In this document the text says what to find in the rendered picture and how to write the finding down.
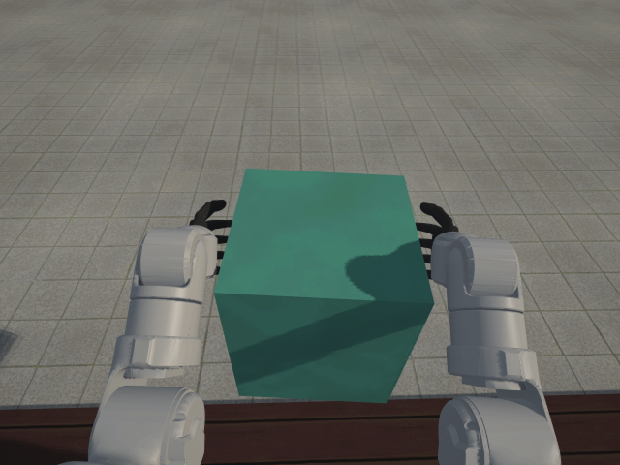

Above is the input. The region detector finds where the robot right upper arm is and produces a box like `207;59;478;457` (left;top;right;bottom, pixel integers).
438;396;560;465

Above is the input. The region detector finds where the robot left hand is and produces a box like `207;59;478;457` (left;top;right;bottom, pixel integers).
189;200;233;275

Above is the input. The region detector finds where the robot right forearm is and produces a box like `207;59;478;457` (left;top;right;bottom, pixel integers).
430;232;561;465

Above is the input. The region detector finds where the robot left forearm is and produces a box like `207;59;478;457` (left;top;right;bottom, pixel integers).
88;225;218;459

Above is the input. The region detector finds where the robot right hand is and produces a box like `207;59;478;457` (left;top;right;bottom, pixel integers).
416;202;458;280

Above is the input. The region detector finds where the carton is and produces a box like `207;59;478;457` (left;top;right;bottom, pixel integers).
214;169;435;403

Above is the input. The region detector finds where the robot left upper arm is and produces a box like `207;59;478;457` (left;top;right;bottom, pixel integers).
58;386;205;465

